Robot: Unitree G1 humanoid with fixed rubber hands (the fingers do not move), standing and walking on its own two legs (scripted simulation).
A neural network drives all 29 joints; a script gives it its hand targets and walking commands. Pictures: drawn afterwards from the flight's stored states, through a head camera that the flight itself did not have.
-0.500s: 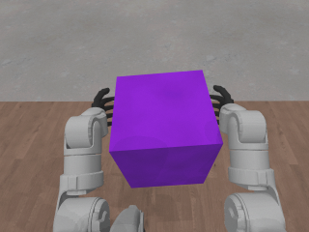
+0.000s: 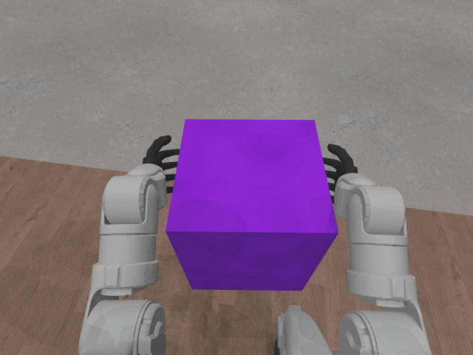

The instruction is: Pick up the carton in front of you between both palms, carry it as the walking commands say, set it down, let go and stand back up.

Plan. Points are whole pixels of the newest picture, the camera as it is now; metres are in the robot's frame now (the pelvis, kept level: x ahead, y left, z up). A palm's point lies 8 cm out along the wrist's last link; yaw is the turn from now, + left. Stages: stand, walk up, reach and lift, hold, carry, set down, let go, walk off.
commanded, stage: carry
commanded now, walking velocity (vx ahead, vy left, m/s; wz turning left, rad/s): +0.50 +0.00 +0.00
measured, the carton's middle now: (248, 211) +0.35 -0.01 +0.01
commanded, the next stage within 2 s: none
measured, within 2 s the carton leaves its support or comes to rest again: neither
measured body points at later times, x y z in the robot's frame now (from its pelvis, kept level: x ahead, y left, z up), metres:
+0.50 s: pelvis +0.29 -0.04 -0.03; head +0.33 -0.05 +0.42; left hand +0.65 +0.14 +0.07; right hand +0.67 -0.16 +0.06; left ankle +0.36 +0.13 -0.69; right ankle +0.28 -0.08 -0.76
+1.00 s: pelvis +0.58 +0.03 -0.05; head +0.62 +0.04 +0.39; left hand +0.95 +0.17 +0.02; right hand +0.93 -0.14 +0.02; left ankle +0.57 +0.07 -0.79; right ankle +0.62 -0.13 -0.71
